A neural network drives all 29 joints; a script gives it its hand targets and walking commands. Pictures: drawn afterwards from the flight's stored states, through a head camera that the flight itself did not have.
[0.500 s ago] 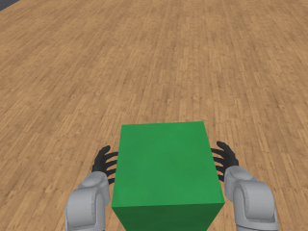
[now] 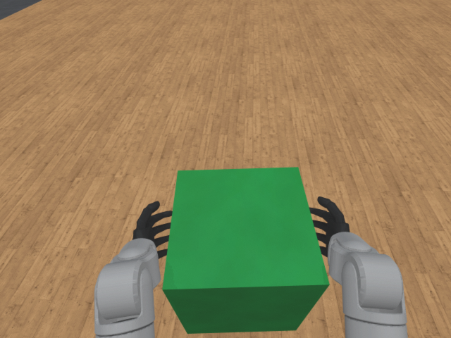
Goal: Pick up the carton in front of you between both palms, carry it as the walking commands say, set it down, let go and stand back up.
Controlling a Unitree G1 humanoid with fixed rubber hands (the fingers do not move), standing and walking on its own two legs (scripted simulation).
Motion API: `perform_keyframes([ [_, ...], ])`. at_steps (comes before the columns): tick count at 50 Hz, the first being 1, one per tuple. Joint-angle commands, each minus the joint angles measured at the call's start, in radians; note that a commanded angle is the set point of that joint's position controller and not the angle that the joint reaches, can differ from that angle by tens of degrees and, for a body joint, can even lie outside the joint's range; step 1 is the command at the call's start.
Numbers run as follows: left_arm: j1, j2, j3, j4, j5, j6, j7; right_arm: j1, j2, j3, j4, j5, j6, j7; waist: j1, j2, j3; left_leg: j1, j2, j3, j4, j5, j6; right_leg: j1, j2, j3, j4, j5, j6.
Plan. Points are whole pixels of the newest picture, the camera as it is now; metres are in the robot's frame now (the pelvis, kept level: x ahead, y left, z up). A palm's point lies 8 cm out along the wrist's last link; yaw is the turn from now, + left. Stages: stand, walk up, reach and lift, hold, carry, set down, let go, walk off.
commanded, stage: carry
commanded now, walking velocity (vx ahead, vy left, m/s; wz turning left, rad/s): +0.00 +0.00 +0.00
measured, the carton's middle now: (239, 254) +0.30 +0.00 +0.01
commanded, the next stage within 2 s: none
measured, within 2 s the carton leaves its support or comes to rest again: neither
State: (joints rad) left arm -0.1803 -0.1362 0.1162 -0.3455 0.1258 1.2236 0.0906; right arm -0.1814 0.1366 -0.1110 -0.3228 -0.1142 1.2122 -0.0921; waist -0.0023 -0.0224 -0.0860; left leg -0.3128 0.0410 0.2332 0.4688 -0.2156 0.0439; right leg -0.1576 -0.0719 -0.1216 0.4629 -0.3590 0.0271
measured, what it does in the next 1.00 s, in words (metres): stands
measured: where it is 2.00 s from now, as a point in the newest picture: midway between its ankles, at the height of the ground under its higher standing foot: outside the picture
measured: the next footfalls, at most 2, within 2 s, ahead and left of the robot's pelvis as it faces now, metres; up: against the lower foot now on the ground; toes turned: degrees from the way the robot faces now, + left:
none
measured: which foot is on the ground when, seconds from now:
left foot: down 0.00-1.00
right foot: down 0.00-1.00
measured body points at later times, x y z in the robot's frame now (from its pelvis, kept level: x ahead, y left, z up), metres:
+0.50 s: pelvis +0.04 -0.02 +0.00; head +0.03 -0.02 +0.45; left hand +0.32 +0.13 +0.07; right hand +0.31 -0.17 +0.07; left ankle +0.02 +0.10 -0.73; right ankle -0.08 -0.11 -0.73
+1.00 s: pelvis -0.01 -0.02 +0.00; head -0.04 -0.02 +0.44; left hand +0.28 +0.13 +0.02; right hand +0.28 -0.17 +0.02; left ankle +0.02 +0.10 -0.74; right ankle -0.08 -0.11 -0.74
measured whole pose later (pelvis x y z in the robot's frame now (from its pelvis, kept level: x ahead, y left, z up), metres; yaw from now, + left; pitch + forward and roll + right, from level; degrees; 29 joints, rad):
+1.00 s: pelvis -0.01 -0.02 +0.00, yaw -1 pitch +2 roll +0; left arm -0.18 -0.14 0.15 0.13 0.24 0.80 0.02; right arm -0.18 0.14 -0.14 0.14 -0.24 0.80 -0.03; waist 0.00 0.00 -0.10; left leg -0.33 0.08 0.19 0.54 -0.24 0.01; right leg -0.16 -0.06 -0.18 0.52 -0.38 0.00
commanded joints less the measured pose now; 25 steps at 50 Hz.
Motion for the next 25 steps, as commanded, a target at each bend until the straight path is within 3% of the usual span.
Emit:
perform_keyframes([
  [1,-0.395,-0.898,-0.714,-0.007,-0.411,0.003,-0.268,-0.407,0.911,0.705,-0.028,0.397,0.003,0.26,0.003,0.01,-0.353,0.249,0.147,-0.122,0.086,0.721,-0.006,0.046,-0.096,0.041,0.048,0.662,0.005],
  [10,-0.468,-0.932,-0.717,-0.032,-0.431,-0.012,-0.271,-0.496,0.942,0.729,-0.065,0.428,-0.007,0.262,0.005,-0.007,-0.314,0.175,0.105,-0.105,0.097,0.604,-0.028,0.085,-0.09,0.028,0.046,0.794,0.006],
  [17,-0.428,-0.924,-0.72,-0.032,-0.42,-0.013,-0.268,-0.449,0.934,0.73,-0.058,0.416,-0.007,0.261,0.007,0.012,-0.328,0.209,0.107,-0.111,0.093,0.655,-0.02,0.089,-0.08,0.018,0.041,0.759,0.007],
  [25,-0.412,-0.936,-0.742,0.036,-0.396,-0.073,-0.285,-0.425,0.944,0.744,0.009,0.379,-0.068,0.272,0.006,-0.004,-0.296,0.18,0.099,-0.103,0.088,0.574,-0.027,0.099,-0.09,0.011,0.034,0.79,0.0],
])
